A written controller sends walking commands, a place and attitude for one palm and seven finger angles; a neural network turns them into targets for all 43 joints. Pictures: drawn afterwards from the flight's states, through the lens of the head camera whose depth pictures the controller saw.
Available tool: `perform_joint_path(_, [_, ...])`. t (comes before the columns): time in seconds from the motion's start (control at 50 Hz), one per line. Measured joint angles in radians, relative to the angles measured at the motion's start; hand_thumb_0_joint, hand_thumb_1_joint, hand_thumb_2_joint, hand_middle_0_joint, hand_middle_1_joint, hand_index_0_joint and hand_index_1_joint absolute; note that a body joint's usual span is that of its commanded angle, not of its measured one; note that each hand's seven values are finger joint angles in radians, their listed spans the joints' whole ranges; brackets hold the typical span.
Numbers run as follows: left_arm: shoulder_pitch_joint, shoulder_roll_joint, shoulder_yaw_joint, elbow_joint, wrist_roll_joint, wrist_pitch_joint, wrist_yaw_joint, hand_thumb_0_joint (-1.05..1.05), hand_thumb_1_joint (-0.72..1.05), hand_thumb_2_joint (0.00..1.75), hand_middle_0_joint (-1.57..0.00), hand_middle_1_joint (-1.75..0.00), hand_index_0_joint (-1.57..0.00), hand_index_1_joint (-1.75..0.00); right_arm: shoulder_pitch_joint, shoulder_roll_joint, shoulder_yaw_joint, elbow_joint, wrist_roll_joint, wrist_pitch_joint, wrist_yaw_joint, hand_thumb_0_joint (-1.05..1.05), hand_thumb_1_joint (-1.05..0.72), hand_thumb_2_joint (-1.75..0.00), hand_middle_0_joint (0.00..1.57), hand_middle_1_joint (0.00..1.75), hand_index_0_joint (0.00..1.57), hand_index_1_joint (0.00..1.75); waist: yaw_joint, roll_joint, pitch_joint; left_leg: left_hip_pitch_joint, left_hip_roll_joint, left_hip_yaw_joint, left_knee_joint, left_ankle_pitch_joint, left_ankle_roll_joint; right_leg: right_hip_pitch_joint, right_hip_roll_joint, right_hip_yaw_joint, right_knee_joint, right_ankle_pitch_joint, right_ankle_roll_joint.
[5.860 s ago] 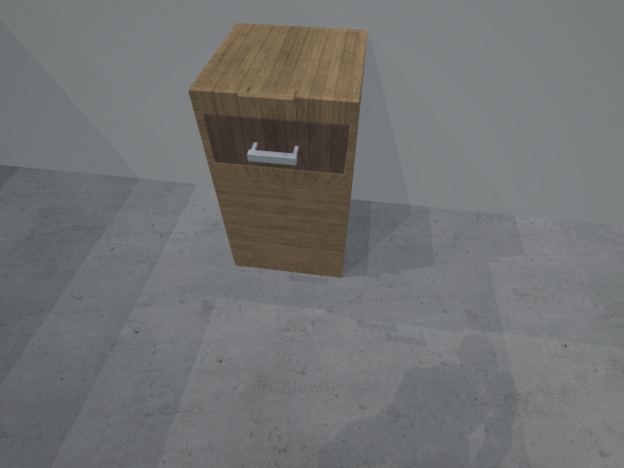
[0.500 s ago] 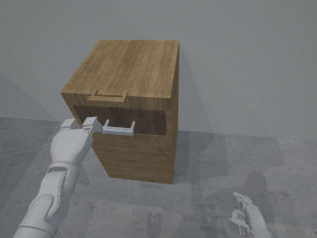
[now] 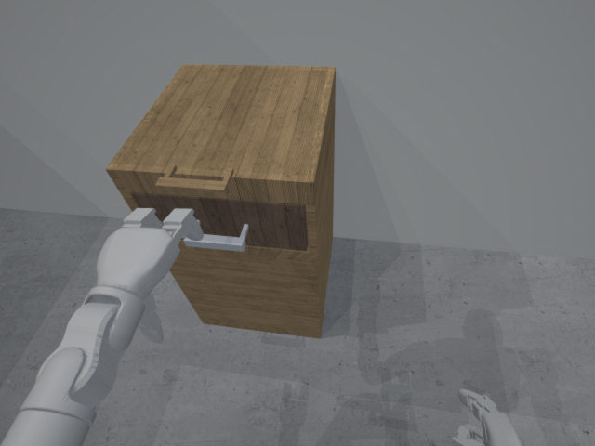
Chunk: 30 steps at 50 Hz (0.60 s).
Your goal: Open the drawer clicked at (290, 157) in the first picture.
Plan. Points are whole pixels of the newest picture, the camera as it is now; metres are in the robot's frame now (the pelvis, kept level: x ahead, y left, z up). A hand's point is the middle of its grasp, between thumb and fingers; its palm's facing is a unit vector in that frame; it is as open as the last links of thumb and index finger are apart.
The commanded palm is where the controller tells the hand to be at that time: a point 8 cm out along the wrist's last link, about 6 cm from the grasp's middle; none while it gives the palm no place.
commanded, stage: raise the hand with hooked fingers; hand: left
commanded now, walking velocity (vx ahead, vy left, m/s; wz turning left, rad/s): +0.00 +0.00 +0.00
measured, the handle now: (217, 234) +0.54 +0.27 -0.15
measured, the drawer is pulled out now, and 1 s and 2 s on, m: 0.00 0.00 0.00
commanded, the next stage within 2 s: move the hooked fingers above the handle in 0.08 s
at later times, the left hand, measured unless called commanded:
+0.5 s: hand (168, 269) +0.33 +0.24 +0.04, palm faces -0.02 -0.04 -1.00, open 13.9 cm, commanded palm +0.32 +0.25 +0.09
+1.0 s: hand (178, 254) +0.39 +0.26 -0.01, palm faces -0.02 -0.01 -1.00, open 13.9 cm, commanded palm +0.37 +0.26 +0.03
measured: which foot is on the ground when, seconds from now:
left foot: down 0.00-1.00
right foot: down 0.00-1.00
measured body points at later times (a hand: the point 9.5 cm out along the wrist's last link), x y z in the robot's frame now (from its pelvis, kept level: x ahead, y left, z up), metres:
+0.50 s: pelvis -0.02 +0.00 -0.01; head +0.02 -0.02 +0.44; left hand +0.32 +0.24 +0.09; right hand +0.15 -0.24 -0.12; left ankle -0.04 +0.12 -0.74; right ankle +0.02 -0.12 -0.74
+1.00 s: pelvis -0.03 +0.01 -0.03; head +0.05 +0.00 +0.41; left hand +0.38 +0.26 +0.04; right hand +0.04 -0.26 -0.17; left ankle -0.04 +0.12 -0.74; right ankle +0.02 -0.12 -0.74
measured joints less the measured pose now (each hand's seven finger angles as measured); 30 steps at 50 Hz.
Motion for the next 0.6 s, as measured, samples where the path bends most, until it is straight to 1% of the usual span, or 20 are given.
perform_joint_path(0.06, [-0.006,0.001,0.008,0.006,0.008,-0.008,0.039,0.0,-0.49,0.3,-0.32,-1.2,-0.32,-1.2,-0.002,0.002,-0.007,0.006,0.003,-0.002,0.0,0.01,-0.9,-0.89,0.2,0.3,0.2,0.3,0.002,-0.002,-0.002,-0.007,0.001,-0.001,0.002,0.002,-0.003,-0.007,0.001,-0.001,0.005,0.0,-0.003])
perform_joint_path(0.12, [-0.019,-0.002,0.012,0.024,0.009,0.013,0.062,0.0,-0.49,0.3,-0.32,-1.2,-0.32,-1.2,-0.008,0.006,-0.009,0.01,0.009,-0.003,0.001,0.01,-0.9,-0.9,0.2,0.3,0.2,0.3,0.003,0.001,-0.006,-0.01,0.001,-0.001,0.002,0.005,-0.004,-0.011,0.001,-0.001,0.006,0.003,-0.004])
perform_joint_path(0.2, [-0.031,-0.009,0.002,0.047,0.003,0.056,0.054,0.0,-0.49,0.3,-0.32,-1.2,-0.31,-1.2,-0.019,0.012,-0.002,0.009,0.015,-0.002,0.0,0.01,-0.9,-0.9,0.2,0.3,0.2,0.3,0.003,0.008,-0.012,-0.005,0.001,0.0,-0.005,0.012,-0.004,-0.009,0.001,0.001,0.003,0.008,-0.005])
perform_joint_path(0.26, [-0.054,-0.016,-0.024,0.087,0.002,0.07,0.037,0.0,-0.49,0.3,-0.32,-1.2,-0.31,-1.2,-0.026,0.016,0.009,0.006,0.019,-0.004,-0.007,0.01,-0.9,-0.89,0.2,0.3,0.2,0.3,0.003,0.009,-0.014,-0.008,-0.001,-0.002,-0.003,0.016,-0.004,-0.011,-0.002,-0.002,0.005,0.011,-0.004])
perform_joint_path(0.32, [-0.106,-0.019,-0.043,0.169,0.016,0.052,0.021,0.0,-0.49,0.3,-0.32,-1.2,-0.31,-1.2,-0.035,0.023,0.021,0.004,0.02,-0.011,-0.016,0.01,-0.9,-0.89,0.2,0.3,0.2,0.3,0.0,-0.002,-0.007,-0.026,-0.003,-0.005,0.009,0.017,-0.004,-0.026,-0.004,-0.004,0.015,0.012,-0.004])
perform_joint_path(0.4, [-0.174,-0.008,-0.04,0.269,0.044,-0.005,0.024,0.0,-0.49,0.3,-0.32,-1.2,-0.31,-1.2,-0.032,0.035,0.024,0.0,0.013,-0.022,-0.028,0.01,-0.9,-0.89,0.2,0.3,0.2,0.3,-0.011,-0.024,-0.001,-0.065,-0.003,-0.008,0.037,0.013,-0.006,-0.061,-0.003,-0.007,0.035,0.012,-0.007])
perform_joint_path(0.46, [-0.218,0.002,-0.019,0.323,0.058,-0.054,0.05,0.0,-0.49,0.3,-0.32,-1.2,-0.32,-1.2,-0.015,0.038,0.013,0.005,0.008,-0.031,-0.033,0.01,-0.9,-0.89,0.2,0.3,0.21,0.3,-0.02,-0.032,-0.006,-0.102,-0.002,-0.009,0.066,0.004,-0.005,-0.092,-0.003,-0.009,0.053,0.008,-0.006])
perform_joint_path(0.5, [-0.244,0.005,-0.007,0.353,0.064,-0.073,0.077,0.0,-0.49,0.3,-0.32,-1.2,-0.32,-1.2,0.001,0.035,0.002,0.01,0.006,-0.034,-0.033,0.01,-0.9,-0.89,0.2,0.3,0.21,0.3,-0.026,-0.033,-0.014,-0.128,-0.004,-0.01,0.086,-0.004,-0.004,-0.116,-0.005,-0.009,0.067,0.004,-0.005])
perform_joint_path(0.56, [-0.285,0.003,0.008,0.409,0.071,-0.079,0.113,0.0,-0.49,0.3,-0.32,-1.2,-0.32,-1.2,0.025,0.028,-0.012,0.025,0.006,-0.033,-0.028,0.01,-0.9,-0.89,0.2,0.3,0.21,0.3,-0.036,-0.031,-0.028,-0.168,-0.006,-0.007,0.115,-0.015,0.0,-0.154,-0.007,-0.006,0.09,-0.003,-0.002])
perform_joint_path(0.6, [-0.308,0.0,0.013,0.451,0.077,-0.069,0.128,0.0,-0.49,0.3,-0.32,-1.2,-0.31,-1.2,0.04,0.023,-0.019,0.033,0.007,-0.027,-0.023,0.01,-0.9,-0.89,0.2,0.3,0.21,0.3,-0.042,-0.031,-0.038,-0.192,-0.008,-0.002,0.13,-0.021,0.003,-0.179,-0.008,-0.001,0.103,-0.007,0.001])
